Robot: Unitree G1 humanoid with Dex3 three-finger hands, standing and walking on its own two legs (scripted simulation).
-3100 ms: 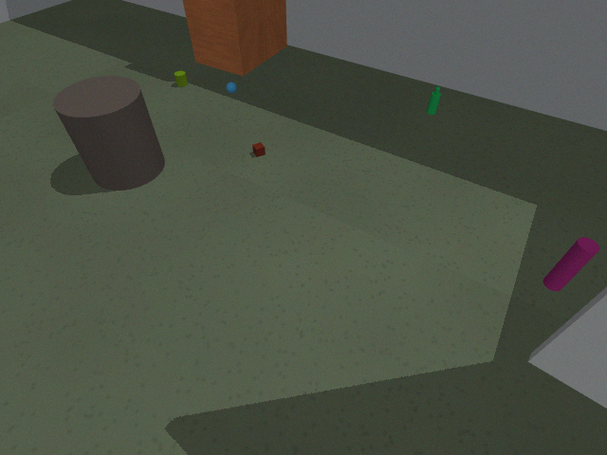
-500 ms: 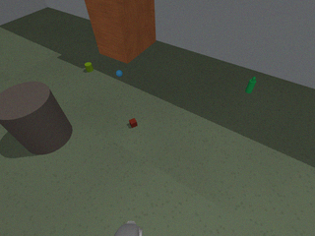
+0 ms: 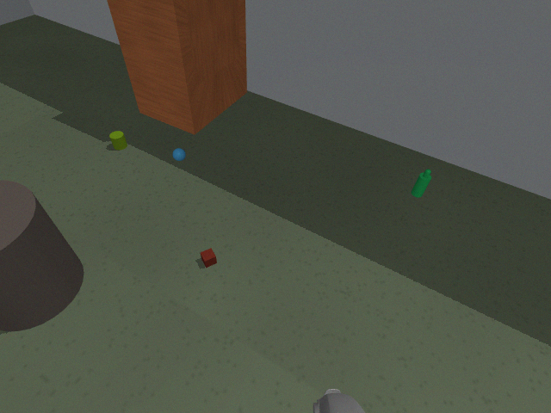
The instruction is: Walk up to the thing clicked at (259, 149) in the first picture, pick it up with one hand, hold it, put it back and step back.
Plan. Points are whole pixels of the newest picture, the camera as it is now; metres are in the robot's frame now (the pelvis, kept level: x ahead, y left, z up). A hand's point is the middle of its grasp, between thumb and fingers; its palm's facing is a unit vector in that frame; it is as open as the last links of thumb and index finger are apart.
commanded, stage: walk up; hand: left
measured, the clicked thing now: (208, 257) +0.86 +0.23 -0.75
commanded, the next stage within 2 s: none
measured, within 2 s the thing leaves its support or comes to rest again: neither
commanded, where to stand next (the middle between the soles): +0.47 +0.00 m, yaw +0 degrees
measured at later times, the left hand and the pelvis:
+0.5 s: hand (130, 380) +0.21 +0.23 -0.12, palm faces -0.01 -0.92 -0.40, open 7.4 cm; pelvis +0.17 -0.04 +0.00, yaw +0 degrees
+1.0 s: hand (126, 298) +0.37 +0.28 -0.15, palm faces -0.08 -0.94 -0.34, open 7.4 cm; pelvis +0.32 +0.01 +0.00, yaw -1 degrees
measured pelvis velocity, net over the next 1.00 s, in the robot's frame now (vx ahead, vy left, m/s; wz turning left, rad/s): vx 0.32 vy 0.01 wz -0.01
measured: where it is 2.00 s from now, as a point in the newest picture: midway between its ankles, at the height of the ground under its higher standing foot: (263, 358)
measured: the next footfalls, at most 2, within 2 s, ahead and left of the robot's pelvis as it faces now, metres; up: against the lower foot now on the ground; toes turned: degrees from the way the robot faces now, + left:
right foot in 0.16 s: +0.23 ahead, -0.15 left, +0.00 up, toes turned -4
left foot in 0.64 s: +0.35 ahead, +0.13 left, +0.00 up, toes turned +5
